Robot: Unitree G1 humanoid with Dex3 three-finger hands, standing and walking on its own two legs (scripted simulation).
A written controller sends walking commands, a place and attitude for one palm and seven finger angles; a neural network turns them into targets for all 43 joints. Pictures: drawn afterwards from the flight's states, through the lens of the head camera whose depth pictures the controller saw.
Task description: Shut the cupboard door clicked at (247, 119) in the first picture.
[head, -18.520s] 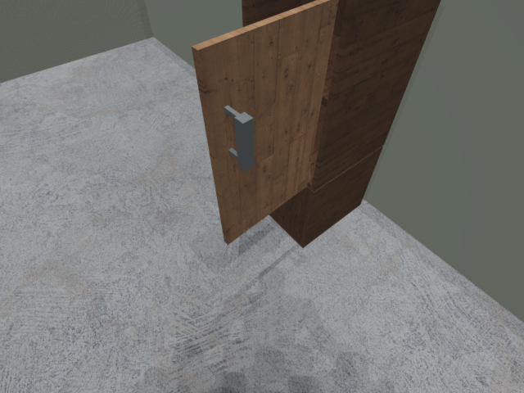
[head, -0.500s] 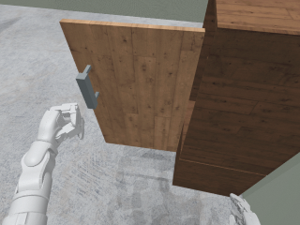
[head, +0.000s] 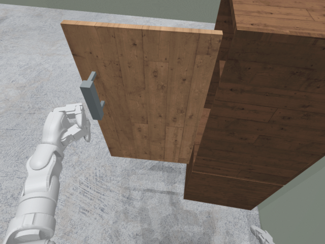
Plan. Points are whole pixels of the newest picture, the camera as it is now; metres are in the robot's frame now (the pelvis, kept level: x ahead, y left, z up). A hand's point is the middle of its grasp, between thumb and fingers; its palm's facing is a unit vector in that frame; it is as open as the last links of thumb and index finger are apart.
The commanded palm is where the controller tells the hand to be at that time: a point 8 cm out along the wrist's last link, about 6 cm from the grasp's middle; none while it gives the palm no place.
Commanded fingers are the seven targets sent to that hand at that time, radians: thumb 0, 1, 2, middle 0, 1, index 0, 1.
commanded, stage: bring the fist close to the handle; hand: left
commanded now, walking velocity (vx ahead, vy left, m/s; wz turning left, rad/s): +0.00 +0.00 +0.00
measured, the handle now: (95, 96) +0.48 +0.20 +0.08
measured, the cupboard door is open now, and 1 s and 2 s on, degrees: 93 84 67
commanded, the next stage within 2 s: push the door shut along its arc in 0.14 s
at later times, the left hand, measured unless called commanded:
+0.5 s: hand (93, 119) +0.39 +0.18 +0.09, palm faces -0.11 -0.99 -0.03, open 3.1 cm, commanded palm +0.38 +0.23 +0.09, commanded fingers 0.00 0.90 0.90 -1.30 -1.50 -1.30 -1.50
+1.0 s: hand (100, 102) +0.44 +0.18 +0.10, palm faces -0.22 -0.97 -0.02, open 3.3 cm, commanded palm +0.45 +0.21 +0.09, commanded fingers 0.00 0.90 0.90 -1.30 -1.50 -1.30 -1.50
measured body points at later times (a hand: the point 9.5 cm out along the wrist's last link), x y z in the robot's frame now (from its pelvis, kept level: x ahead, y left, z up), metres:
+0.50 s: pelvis -0.01 +0.00 +0.00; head +0.04 +0.00 +0.45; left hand +0.39 +0.24 +0.10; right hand +0.11 -0.25 -0.10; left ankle -0.01 +0.07 -0.72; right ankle +0.00 -0.11 -0.72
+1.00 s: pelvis -0.01 -0.01 -0.01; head +0.07 +0.00 +0.43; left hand +0.45 +0.23 +0.10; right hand +0.04 -0.28 -0.13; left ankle -0.01 +0.07 -0.72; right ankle +0.00 -0.11 -0.72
